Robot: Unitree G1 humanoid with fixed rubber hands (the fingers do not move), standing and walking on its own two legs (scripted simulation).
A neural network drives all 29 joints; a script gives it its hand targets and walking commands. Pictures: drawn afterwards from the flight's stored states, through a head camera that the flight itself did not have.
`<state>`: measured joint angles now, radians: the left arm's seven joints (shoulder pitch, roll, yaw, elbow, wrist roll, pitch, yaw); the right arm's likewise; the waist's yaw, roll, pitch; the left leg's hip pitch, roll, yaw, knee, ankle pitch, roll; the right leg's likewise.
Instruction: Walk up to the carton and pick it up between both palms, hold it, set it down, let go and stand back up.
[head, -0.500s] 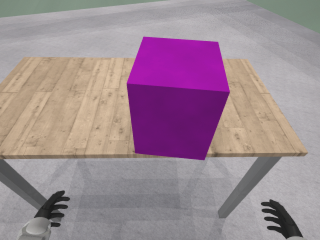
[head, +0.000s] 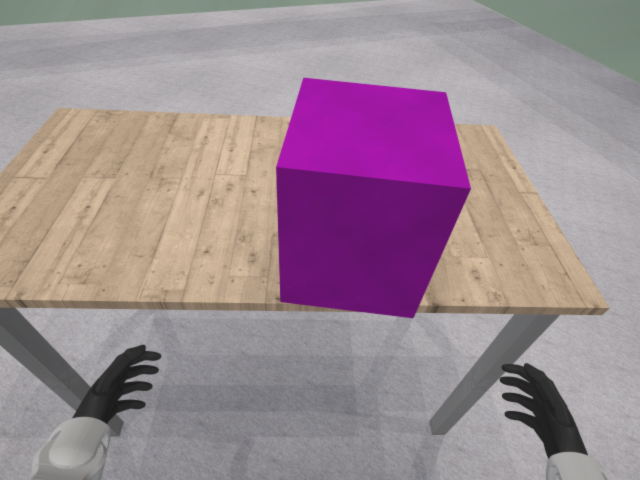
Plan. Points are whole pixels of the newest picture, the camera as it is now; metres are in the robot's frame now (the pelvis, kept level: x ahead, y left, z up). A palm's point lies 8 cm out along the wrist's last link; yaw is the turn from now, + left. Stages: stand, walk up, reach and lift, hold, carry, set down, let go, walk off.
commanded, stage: reach and lift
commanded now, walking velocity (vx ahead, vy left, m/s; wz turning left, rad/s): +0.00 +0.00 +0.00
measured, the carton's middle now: (359, 201) +0.47 -0.03 +0.10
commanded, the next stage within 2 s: none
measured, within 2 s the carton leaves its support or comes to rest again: neither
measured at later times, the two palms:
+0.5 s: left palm (123, 377) +0.21 +0.22 +0.07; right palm (536, 391) +0.22 -0.22 +0.08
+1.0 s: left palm (138, 320) +0.25 +0.20 +0.12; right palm (529, 347) +0.24 -0.20 +0.12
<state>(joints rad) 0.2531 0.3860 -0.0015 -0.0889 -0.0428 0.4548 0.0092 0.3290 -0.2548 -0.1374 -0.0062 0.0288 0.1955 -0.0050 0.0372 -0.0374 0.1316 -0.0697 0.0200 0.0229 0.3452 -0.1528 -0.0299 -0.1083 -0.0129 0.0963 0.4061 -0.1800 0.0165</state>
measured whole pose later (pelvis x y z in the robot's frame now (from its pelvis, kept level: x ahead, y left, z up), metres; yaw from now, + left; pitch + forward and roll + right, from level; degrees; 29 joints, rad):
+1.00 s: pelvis +0.02 +0.00 +0.00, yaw +0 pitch -5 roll +1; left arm 0.19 0.33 0.00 -0.57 -0.23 0.58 0.05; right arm 0.29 -0.19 -0.07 -0.52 0.23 0.39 -0.12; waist 0.03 -0.03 0.10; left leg -0.05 0.02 0.02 0.27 -0.14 -0.03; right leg -0.10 -0.02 0.10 0.34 -0.17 0.03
